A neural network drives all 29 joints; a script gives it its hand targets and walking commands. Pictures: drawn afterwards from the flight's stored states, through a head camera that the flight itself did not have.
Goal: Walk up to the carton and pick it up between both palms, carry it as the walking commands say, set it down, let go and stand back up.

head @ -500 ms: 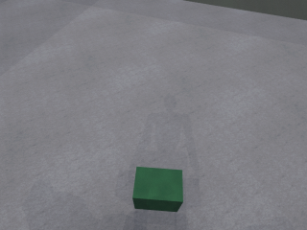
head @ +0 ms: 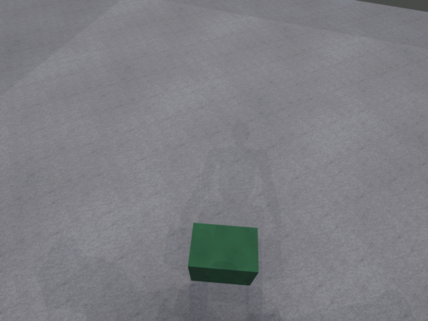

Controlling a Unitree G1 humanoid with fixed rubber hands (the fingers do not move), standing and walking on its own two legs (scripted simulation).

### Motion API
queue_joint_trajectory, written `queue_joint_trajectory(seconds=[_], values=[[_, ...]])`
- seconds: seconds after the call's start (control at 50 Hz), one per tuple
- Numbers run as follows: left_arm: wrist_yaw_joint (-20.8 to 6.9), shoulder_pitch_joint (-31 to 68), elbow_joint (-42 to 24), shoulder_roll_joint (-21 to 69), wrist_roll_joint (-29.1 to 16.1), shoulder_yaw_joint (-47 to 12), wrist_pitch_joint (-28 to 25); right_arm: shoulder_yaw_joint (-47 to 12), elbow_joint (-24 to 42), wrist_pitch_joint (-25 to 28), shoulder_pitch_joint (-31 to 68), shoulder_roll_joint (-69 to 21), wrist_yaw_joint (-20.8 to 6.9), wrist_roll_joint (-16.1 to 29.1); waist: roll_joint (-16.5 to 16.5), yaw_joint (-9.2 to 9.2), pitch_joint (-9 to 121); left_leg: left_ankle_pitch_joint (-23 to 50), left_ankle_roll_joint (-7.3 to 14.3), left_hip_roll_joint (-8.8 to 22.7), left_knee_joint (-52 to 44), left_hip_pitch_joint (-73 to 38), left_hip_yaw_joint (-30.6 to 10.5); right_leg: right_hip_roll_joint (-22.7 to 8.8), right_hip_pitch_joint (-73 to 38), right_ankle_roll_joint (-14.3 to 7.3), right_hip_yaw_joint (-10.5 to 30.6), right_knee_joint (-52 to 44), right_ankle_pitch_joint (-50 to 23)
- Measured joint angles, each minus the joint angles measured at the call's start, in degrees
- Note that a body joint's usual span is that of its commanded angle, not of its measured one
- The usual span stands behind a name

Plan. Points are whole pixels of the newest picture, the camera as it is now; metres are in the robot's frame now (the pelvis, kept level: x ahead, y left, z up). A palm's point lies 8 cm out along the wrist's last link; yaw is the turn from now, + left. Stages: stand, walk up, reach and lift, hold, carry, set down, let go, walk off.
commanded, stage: reach and lift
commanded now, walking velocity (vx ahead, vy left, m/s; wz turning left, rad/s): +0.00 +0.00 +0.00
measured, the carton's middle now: (222, 255) +0.40 -0.02 -0.65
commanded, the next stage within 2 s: none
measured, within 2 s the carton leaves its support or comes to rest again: neither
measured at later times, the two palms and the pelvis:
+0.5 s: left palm (114, 309) +0.15 +0.22 -0.16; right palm (336, 309) +0.16 -0.24 -0.15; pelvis -0.04 -0.04 -0.05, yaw +2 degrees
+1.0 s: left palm (141, 240) +0.30 +0.20 -0.19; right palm (309, 246) +0.30 -0.22 -0.19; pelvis -0.09 -0.03 -0.09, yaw +2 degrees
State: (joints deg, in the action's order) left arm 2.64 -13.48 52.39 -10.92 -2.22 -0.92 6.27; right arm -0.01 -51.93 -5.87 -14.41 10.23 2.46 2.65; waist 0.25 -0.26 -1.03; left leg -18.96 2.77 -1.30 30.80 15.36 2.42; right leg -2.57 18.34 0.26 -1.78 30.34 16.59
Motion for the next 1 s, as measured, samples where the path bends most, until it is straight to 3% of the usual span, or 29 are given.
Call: queue_joint_trajectory(seconds=[0.06,0.12,0.18,0.34,0.48,0.64,0.82,1.0], values=[[0.0,8.7,-8.4,-1.6,-1.9,-0.7,9.5,-0.1,9.0,-10.3,9.8,2.3,0.0,0.9,0.0,-0.99,-1.1,-1.9,-0.1,0.6,6.0,6.6,1.2,0.1,6.6,0.4,0.8,5.2,-0.7],[-0.4,14.3,-13.6,-2.2,-2.3,-1.2,20.4,-0.2,14.3,-20.8,16.6,4.0,-0.5,1.8,-0.8,-0.43,1.2,-2.3,-0.3,1.1,8.7,11.6,0.8,0.5,10.9,1.2,0.7,7.0,0.1],[-1.4,13.9,-17.0,-2.2,-0.9,-0.5,25.4,0.5,17.3,-25.6,16.1,2.5,-0.8,1.2,-1.1,0.46,4.5,-2.5,-0.9,1.1,9.1,14.3,-0.5,1.0,13.1,1.4,0.6,7.1,0.6],[-6.1,8.2,-20.7,-4.4,2.3,3.1,18.9,1.4,24.1,-20.2,6.0,-5.1,-0.2,-1.9,0.4,0.3,7.8,-3.8,-2.7,1.6,13.4,22.6,-3.5,2.7,21.2,0.0,1.1,12.0,2.6],[-9.1,12.3,-21.6,-4.9,3.0,6.5,13.6,3.0,26.3,-15.9,12.4,-4.1,0.6,-2.0,0.5,1.13,4.4,-4.8,-3.5,1.6,21.1,30.4,-3.7,2.9,29.4,-0.6,1.3,20.2,3.9],[-11.1,24.5,-19.6,-7.4,2.9,7.6,16.6,3.6,26.8,-20.3,22.0,-4.2,2.5,0.9,1.0,0.9,-1.4,-5.1,-3.6,1.3,26.8,33.0,-3.7,2.7,32.2,-0.8,1.4,26.5,4.4],[-10.4,43.5,-11.0,-8.1,0.8,9.7,17.2,7.6,20.3,-21.1,41.0,-3.0,4.0,-0.8,0.0,1.09,-7.1,-4.0,-3.1,0.7,30.6,39.2,-3.2,2.2,38.1,-0.2,1.8,29.6,3.1],[-6.9,54.6,-8.7,-5.9,0.8,11.2,12.2,11.2,13.2,-14.6,53.8,-0.9,3.2,-0.8,0.8,1.62,-4.0,-2.7,-2.5,0.3,31.1,50.5,-2.4,1.9,49.5,0.6,2.8,30.2,1.8]])
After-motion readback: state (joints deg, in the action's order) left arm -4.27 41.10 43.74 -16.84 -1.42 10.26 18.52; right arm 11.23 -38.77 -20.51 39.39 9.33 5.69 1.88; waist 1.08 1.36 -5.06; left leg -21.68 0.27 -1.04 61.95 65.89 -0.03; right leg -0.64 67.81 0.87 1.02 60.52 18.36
